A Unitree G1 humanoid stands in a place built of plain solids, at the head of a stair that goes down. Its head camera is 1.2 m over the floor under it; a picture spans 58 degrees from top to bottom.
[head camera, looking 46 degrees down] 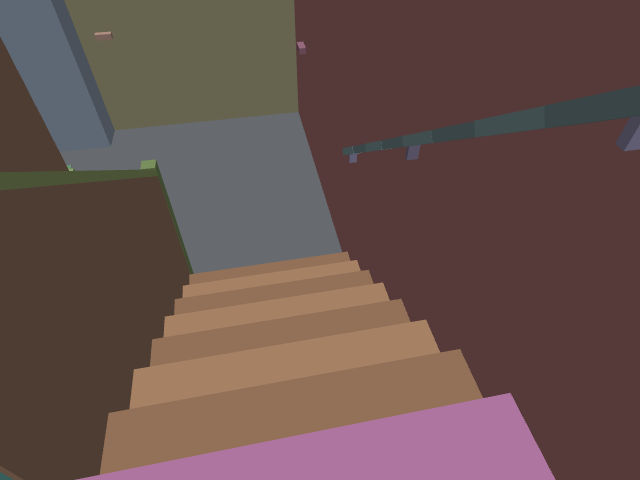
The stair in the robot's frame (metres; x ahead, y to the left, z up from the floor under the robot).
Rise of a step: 0.18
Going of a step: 0.25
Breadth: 1.20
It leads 11 degrees to the left of straight ahead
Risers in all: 8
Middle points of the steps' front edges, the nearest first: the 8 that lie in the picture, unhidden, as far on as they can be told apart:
0.43 0.04 0.00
0.68 0.09 -0.18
0.92 0.14 -0.36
1.17 0.18 -0.54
1.41 0.23 -0.72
1.66 0.28 -0.90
1.90 0.33 -1.09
2.14 0.37 -1.27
